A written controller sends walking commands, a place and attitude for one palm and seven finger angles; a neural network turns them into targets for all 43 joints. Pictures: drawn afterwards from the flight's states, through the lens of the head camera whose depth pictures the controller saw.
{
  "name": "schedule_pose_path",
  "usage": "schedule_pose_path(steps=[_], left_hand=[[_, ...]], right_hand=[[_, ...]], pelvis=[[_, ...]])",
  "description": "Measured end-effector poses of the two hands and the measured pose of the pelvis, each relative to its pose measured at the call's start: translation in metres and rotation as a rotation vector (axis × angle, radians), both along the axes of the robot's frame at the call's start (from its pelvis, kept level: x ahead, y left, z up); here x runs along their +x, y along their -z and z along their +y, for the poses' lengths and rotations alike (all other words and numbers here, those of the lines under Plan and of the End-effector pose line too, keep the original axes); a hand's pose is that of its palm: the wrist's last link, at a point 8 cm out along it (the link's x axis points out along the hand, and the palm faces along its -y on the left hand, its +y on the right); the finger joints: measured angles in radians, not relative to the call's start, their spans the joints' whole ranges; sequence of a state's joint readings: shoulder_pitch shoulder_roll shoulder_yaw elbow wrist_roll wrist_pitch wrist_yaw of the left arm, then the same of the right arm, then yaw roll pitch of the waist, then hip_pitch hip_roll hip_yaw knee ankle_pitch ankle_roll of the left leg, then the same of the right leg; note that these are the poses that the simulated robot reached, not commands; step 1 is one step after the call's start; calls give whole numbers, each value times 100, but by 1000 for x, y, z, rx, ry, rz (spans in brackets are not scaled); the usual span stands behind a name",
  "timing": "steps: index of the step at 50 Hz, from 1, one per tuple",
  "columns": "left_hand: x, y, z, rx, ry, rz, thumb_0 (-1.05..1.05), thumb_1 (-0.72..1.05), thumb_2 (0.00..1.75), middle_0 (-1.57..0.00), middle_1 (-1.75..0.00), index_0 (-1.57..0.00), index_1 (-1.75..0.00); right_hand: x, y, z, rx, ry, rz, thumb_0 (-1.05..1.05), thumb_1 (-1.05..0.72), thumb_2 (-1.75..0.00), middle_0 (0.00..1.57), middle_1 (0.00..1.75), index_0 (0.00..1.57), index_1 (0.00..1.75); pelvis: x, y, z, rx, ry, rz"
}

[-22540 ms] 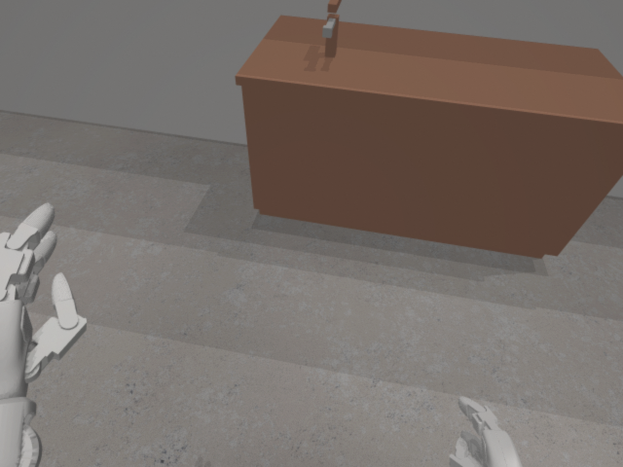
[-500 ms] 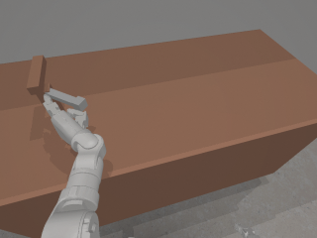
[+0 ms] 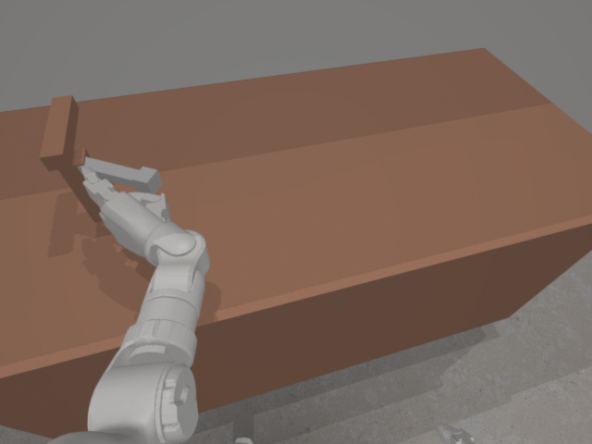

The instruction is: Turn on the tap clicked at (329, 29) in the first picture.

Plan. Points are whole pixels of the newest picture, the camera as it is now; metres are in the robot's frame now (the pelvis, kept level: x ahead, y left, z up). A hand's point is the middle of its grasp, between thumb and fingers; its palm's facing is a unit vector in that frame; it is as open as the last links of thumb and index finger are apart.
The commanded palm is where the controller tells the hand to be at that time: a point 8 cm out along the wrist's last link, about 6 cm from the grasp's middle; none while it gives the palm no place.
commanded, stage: push the lever round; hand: left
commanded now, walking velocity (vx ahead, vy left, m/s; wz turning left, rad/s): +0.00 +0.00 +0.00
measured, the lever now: (147, 181) +0.46 +0.22 +0.09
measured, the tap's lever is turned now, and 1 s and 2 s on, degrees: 57 86 86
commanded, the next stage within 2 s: lift the hand up off the lever in 0.44 s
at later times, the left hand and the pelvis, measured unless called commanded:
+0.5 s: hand (174, 187) +0.46 +0.19 +0.08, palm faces +0.83 -0.55 -0.11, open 8.1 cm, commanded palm +0.41 +0.20 +0.08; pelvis +0.00 -0.01 +0.00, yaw -1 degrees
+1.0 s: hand (167, 177) +0.46 +0.20 +0.10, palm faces +0.82 -0.56 -0.09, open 7.9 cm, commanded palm +0.41 +0.20 +0.10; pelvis +0.01 +0.00 +0.00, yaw -1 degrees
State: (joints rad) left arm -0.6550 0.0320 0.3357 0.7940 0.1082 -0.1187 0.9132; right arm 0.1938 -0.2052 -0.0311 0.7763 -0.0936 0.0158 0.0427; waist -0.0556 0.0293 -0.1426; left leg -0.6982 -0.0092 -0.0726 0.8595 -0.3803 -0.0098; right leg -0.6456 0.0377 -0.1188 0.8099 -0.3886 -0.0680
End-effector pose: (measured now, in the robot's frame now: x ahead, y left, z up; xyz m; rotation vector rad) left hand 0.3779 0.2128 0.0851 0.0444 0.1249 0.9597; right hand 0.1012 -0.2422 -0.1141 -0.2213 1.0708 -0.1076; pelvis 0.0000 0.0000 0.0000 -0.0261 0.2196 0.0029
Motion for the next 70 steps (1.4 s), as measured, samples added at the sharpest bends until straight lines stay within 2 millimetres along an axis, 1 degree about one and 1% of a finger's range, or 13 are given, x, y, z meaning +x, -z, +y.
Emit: schedule_pose_path(steps=[10, 25, 31, 36, 42, 51, 62, 70], left_hand=[[8, -1, -5, 1, -20, 6, 3, 92, 91, -15, -15, -13, -15], [27, 0, -11, 8, -24, 14, 2, 90, 90, -15, -15, -9, -13], [32, 0, -13, 10, -29, 14, 2, 90, 90, -15, -15, -7, -12], [31, -1, -13, 4, -28, 15, 2, 90, 90, -15, -15, -7, -12], [29, -3, -11, -8, -28, 14, 2, 90, 90, -15, -15, -10, -14], [30, -18, -4, 11, -5, -1, 2, 90, 90, -15, -15, -14, -15], [27, -21, -5, -10, 3, 9, 2, 90, 90, -15, -15, -15, -15], [25, -29, -5, -15, 11, 3, 2, 90, 90, -15, -15, -15, -15]], right_hand=[[-14, 3, -3, 7, 24, 23, 1, -90, -89, 20, 30, 20, 29], [-45, 6, -18, -20, 64, 88, 1, -91, -89, 20, 30, 20, 29], [-54, 7, -18, -14, 76, 110, 1, -91, -89, 20, 30, 20, 29], [-56, 6, -16, -5, 88, 108, 1, -91, -89, 20, 30, 20, 29], [-51, 3, -13, 2, 83, 91, 1, -91, -89, 20, 30, 20, 29], [-32, -3, -11, 4, 61, 54, 1, -91, -89, 20, 30, 20, 29], [-7, -9, -5, 10, 32, 21, 1, -91, -89, 20, 30, 20, 29], [7, -11, 1, 23, 25, 4, 1, -91, -89, 20, 30, 20, 29]], pelvis=[[-1, 1, -4, 5, 7, 14], [-2, 3, -8, 8, 13, 39], [-1, 3, -8, 9, 18, 47], [0, 1, -8, 10, 22, 41], [3, -1, -7, 9, 24, 31], [7, -6, -4, 8, 18, 13], [15, -10, -1, 8, 14, -4], [19, -13, 1, 9, 15, -21]])
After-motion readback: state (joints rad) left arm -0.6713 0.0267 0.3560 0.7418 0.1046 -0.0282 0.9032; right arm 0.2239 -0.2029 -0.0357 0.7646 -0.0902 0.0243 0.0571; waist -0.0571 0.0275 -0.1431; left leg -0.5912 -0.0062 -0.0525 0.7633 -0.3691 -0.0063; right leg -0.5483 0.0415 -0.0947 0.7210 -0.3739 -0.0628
